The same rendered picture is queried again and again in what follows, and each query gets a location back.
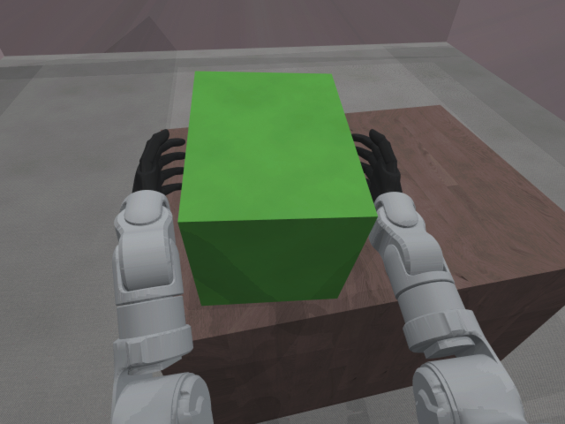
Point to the right robot forearm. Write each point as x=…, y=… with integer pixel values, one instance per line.
x=436, y=321

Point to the right robot hand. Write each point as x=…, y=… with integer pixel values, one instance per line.
x=383, y=174

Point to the pedestal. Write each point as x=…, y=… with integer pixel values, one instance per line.
x=502, y=239

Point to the right robot upper arm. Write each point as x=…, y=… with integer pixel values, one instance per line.
x=465, y=390

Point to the left robot upper arm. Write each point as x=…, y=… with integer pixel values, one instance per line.
x=170, y=399

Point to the carton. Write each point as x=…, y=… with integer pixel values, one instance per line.
x=274, y=203

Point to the left robot hand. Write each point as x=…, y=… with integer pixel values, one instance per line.
x=149, y=174

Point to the left robot forearm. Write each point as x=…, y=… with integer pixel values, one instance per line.
x=147, y=274

